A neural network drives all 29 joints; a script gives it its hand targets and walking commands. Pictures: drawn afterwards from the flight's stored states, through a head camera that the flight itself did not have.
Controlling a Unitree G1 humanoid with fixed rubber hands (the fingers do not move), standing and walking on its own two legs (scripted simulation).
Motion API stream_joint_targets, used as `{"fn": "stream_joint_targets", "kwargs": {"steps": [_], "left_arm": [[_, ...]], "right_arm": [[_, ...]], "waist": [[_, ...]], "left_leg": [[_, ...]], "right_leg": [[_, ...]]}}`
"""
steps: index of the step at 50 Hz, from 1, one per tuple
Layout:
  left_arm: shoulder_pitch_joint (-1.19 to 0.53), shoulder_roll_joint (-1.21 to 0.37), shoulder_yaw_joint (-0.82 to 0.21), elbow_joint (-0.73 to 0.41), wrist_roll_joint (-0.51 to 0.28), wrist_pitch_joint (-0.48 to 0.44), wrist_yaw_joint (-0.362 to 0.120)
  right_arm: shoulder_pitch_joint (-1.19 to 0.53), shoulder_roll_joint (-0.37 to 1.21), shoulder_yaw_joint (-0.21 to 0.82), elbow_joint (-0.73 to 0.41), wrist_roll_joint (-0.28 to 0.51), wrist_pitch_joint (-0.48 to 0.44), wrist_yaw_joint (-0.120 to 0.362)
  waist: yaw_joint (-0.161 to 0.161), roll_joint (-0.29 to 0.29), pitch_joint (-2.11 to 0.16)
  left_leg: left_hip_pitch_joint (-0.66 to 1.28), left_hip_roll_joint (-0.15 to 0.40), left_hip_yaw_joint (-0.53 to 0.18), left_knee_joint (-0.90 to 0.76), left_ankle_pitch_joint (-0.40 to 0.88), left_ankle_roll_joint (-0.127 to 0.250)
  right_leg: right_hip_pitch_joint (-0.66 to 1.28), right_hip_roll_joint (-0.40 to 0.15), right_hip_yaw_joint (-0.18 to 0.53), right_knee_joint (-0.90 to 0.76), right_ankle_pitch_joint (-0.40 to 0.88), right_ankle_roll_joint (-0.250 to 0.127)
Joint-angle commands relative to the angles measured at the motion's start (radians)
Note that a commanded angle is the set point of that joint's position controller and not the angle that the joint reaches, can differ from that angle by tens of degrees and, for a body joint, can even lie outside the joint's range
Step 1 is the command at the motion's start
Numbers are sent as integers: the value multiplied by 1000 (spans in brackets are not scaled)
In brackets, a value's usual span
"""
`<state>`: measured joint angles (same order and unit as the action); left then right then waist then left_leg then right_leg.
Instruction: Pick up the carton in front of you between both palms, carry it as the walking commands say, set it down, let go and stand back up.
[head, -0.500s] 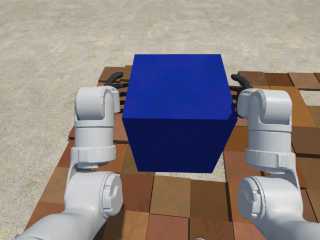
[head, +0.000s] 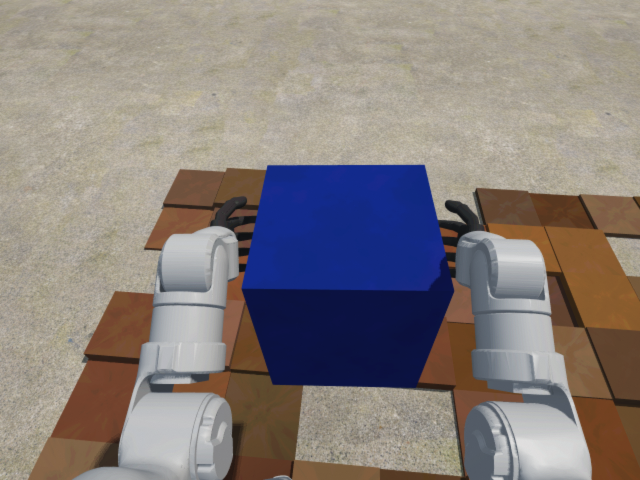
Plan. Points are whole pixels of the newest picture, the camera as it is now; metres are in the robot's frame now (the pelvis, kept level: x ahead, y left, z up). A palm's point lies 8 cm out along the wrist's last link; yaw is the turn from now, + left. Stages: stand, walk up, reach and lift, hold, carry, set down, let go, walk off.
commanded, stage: carry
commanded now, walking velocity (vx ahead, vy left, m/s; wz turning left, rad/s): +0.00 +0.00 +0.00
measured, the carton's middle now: (344, 280) +0.37 +0.00 +0.02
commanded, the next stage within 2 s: none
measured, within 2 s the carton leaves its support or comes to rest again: neither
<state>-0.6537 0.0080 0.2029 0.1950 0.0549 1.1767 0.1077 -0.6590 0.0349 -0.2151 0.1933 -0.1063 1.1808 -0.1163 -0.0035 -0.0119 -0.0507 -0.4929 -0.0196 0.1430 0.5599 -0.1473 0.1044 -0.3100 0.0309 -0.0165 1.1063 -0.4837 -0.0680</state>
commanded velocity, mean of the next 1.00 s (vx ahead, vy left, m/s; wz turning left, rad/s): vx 0.00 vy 0.00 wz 0.00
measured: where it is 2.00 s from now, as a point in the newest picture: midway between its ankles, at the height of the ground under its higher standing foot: outside the picture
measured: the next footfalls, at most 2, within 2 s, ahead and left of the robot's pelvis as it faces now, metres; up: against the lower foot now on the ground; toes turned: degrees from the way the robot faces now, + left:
right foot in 0.34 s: +0.31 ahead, -0.07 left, +0.00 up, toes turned -1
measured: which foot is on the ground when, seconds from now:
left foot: down 0.00-1.00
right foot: up 0.00-0.32, down 0.34-1.00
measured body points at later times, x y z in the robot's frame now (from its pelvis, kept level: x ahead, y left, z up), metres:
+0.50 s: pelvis +0.20 -0.02 +0.02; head +0.22 -0.02 +0.47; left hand +0.56 +0.14 +0.13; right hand +0.57 -0.16 +0.12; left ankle +0.10 +0.07 -0.72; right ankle +0.25 -0.09 -0.71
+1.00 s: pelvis +0.23 +0.01 +0.02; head +0.26 +0.02 +0.47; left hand +0.59 +0.18 +0.13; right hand +0.61 -0.12 +0.13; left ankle +0.11 +0.07 -0.71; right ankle +0.26 -0.09 -0.71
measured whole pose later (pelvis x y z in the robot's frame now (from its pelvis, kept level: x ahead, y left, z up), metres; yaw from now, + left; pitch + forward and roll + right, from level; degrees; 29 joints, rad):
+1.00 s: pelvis +0.23 +0.01 +0.02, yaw +3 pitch +4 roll -2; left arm -0.69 -0.01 0.19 0.12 0.07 1.22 0.13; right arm -0.67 0.00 -0.23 0.11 -0.07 1.22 -0.12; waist 0.02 0.01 -0.02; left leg -0.16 -0.01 0.10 0.56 -0.35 -0.01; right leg -0.36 -0.01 -0.15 0.50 0.10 -0.12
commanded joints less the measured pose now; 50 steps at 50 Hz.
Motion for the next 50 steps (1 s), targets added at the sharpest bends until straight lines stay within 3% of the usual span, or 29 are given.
{"fn": "stream_joint_targets", "kwargs": {"steps": [1,3,8,10,14,16,17,18,19,20,21,22,24,25,29,36,38,41,43,45,46,48,49,50], "left_arm": [[-768,-1189,-644,-148,-437,-27,-227],[-739,-1194,-646,-187,-437,-32,-203],[-665,-1155,-656,-245,-398,-31,-158],[-677,-1128,-672,-279,-393,-23,-150],[-674,-1071,-685,-263,-392,8,-161],[-664,-1055,-670,-211,-393,23,-180],[-662,-1049,-650,-180,-390,28,-191],[-659,-1034,-617,-144,-385,32,-202],[-657,-1032,-613,-113,-375,23,-206],[-628,-1061,-614,-94,-386,15,-213],[-673,-1084,-605,-112,-390,10,-220],[-707,-1098,-596,-114,-392,8,-221],[-719,-1108,-588,-129,-403,4,-220],[-736,-1111,-592,-153,-414,5,-217],[-734,-1109,-600,-178,-422,20,-200],[-792,-1139,-639,-200,-444,15,-207],[-791,-1139,-644,-204,-444,14,-206],[-779,-1139,-643,-201,-437,13,-206],[-779,-1139,-644,-201,-432,14,-207],[-776,-1137,-645,-199,-431,14,-208],[-766,-1136,-646,-195,-431,15,-208],[-760,-1137,-649,-186,-433,16,-209],[-763,-1135,-648,-177,-431,17,-210],[-752,-1130,-643,-162,-427,19,-211]], "right_arm": [[-745,1113,622,-157,479,-33,246],[-778,1134,649,-221,519,-38,245],[-747,1101,676,-284,544,-26,245],[-743,1075,684,-302,542,-18,245],[-680,1018,672,-241,506,6,242],[-659,999,653,-185,485,16,240],[-650,993,645,-148,477,18,240],[-641,993,635,-117,469,20,240],[-672,1038,634,-121,470,24,241],[-675,1036,638,-128,468,24,242],[-739,1056,644,-155,482,20,243],[-780,1083,649,-151,493,18,242],[-799,1109,643,-149,504,10,240],[-805,1122,640,-157,509,8,238],[-738,1101,604,-139,486,21,221],[-737,1088,593,-150,453,17,222],[-741,1081,597,-160,453,18,224],[-737,1071,606,-172,458,19,228],[-751,1066,617,-190,467,19,231],[-772,1065,629,-208,477,18,234],[-779,1065,634,-213,480,18,235],[-767,1074,636,-204,478,18,234],[-757,1077,632,-190,473,19,233],[-756,1074,626,-175,466,21,234]], "waist": [[-42,85,-465],[-31,99,-486],[-34,136,-525],[-36,150,-526],[-42,148,-492],[-39,130,-466],[-18,110,-454],[-5,46,-460],[-17,-80,-536],[9,-153,-540],[14,-161,-488],[12,-149,-485],[18,-126,-484],[16,-94,-498],[12,-23,-545],[9,1,-526],[7,21,-523],[-5,82,-505],[-12,102,-479],[-5,70,-472],[6,37,-478],[21,-46,-476],[20,-70,-467],[20,-75,-462]], "left_leg": [[658,326,-431,-170,493,93],[610,289,-329,-188,545,59],[642,256,-196,-136,833,65],[635,234,-155,-117,853,56],[617,188,-106,-42,774,43],[590,156,-91,37,663,18],[518,146,-85,94,575,-13],[364,122,-95,129,355,-57],[175,84,-124,100,101,-109],[180,34,-105,66,-171,-108],[190,12,-96,24,-246,-105],[172,11,-100,-68,-241,-107],[255,18,-89,-175,-80,-125],[300,32,-97,-149,6,-128],[381,57,-101,-58,275,-125],[375,50,-80,-67,286,-125],[445,68,-86,-44,414,-118],[552,120,-110,51,726,-95],[546,135,-114,83,817,-91],[442,117,-100,112,702,-110],[346,96,-89,114,543,-128],[157,43,-73,-31,61,-147],[167,24,-67,-145,-59,-141],[246,18,-61,-213,12,-137]], "right_leg": [[-356,-57,47,44,78,45],[-271,-75,35,-85,92,64],[-251,-42,-45,-292,184,86],[-226,-30,-64,-346,264,79],[-167,-10,-87,-501,403,62],[-78,-13,-94,-682,552,57],[46,-52,-70,-799,704,47],[231,-159,24,-745,1067,15],[445,-282,152,-574,1340,-115],[393,-312,205,-656,1294,-133],[386,-305,174,-670,1421,-121],[461,-299,147,-629,1488,-121],[418,-240,85,-615,1353,-86],[399,-217,59,-602,1349,-77],[343,-168,10,-575,1302,-77],[324,-160,-7,-550,1299,-91],[252,-139,-30,-547,1192,-80],[103,-82,-89,-578,905,-51],[85,-52,-115,-615,788,-39],[193,-72,-93,-620,919,-56],[294,-109,-56,-600,1088,-81],[496,-194,22,-545,1420,-134],[514,-211,29,-533,1457,-133],[470,-202,14,-524,1412,-118]]}}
